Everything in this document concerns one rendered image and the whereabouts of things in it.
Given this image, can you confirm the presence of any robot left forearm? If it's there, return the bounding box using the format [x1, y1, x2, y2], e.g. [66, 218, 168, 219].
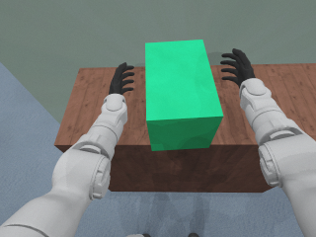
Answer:
[51, 93, 127, 186]

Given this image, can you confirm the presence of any carton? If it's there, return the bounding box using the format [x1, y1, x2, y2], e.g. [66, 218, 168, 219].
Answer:
[145, 39, 224, 151]

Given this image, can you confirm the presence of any right robot hand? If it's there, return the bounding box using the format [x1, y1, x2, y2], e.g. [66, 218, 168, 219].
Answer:
[220, 48, 256, 89]

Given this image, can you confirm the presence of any left robot hand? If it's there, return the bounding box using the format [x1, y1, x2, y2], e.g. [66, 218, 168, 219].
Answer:
[109, 62, 135, 95]

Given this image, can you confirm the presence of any robot right forearm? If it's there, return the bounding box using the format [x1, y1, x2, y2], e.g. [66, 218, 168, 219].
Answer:
[239, 78, 316, 147]

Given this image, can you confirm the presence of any robot right upper arm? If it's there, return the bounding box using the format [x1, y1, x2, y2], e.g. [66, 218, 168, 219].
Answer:
[258, 133, 316, 237]

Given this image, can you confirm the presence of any robot left upper arm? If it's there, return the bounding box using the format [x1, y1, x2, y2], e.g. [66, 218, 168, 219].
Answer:
[0, 148, 112, 237]

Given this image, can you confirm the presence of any pedestal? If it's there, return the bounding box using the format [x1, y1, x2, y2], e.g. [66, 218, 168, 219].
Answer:
[53, 63, 316, 194]

